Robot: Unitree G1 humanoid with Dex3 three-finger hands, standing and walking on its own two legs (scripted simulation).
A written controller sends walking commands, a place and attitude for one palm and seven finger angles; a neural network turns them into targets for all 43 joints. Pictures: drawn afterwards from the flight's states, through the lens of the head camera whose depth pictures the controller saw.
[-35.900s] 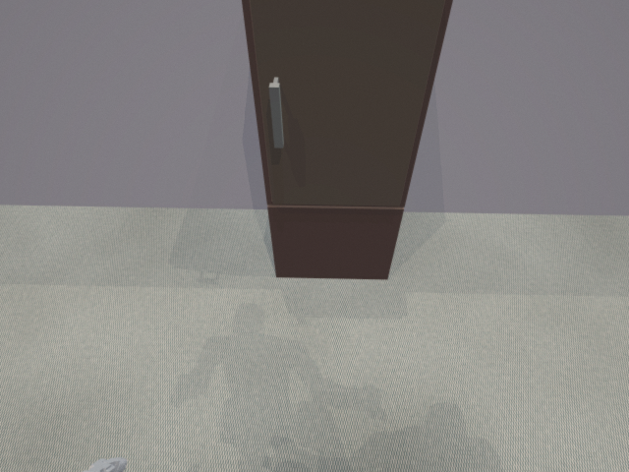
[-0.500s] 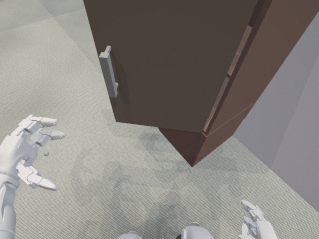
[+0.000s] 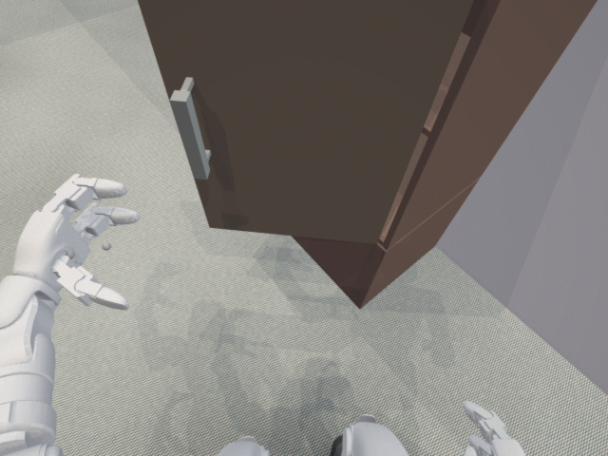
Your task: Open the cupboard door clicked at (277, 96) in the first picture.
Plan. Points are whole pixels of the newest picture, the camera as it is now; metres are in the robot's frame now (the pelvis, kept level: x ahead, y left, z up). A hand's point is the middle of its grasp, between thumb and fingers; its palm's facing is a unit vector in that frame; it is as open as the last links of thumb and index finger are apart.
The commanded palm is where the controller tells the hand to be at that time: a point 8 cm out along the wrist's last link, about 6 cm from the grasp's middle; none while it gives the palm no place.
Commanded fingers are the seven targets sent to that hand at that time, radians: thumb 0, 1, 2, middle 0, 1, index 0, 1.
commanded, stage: move the hooked fingers beside the handle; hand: left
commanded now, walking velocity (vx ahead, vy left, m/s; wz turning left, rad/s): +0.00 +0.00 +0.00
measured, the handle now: (195, 131) +0.59 +0.19 +0.04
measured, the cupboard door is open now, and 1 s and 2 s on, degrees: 45 45 45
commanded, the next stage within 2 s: slide the fingers in behind the handle in 1.94 s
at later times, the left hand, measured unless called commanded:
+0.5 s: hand (131, 194) +0.44 +0.25 +0.06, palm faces -0.10 -1.00 -0.01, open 14.0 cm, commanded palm +0.42 +0.30 +0.06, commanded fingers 0.00 -0.50 0.30 -0.30 -1.20 -0.30 -1.20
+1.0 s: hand (145, 156) +0.51 +0.25 +0.06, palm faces -0.10 -0.99 -0.01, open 14.0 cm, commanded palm +0.51 +0.30 +0.05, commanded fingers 0.00 -0.50 0.30 -0.30 -1.20 -0.30 -1.20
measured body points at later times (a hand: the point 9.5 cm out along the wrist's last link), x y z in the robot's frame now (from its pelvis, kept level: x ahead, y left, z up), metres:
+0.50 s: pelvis +0.00 +0.00 -0.01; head +0.12 +0.01 +0.42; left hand +0.44 +0.30 +0.06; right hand +0.06 -0.28 -0.11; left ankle -0.03 +0.09 -0.68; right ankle +0.07 -0.12 -0.68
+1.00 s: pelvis +0.00 +0.01 -0.02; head +0.16 +0.03 +0.40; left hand +0.51 +0.30 +0.06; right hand +0.00 -0.27 -0.12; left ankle -0.03 +0.09 -0.68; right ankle +0.07 -0.12 -0.68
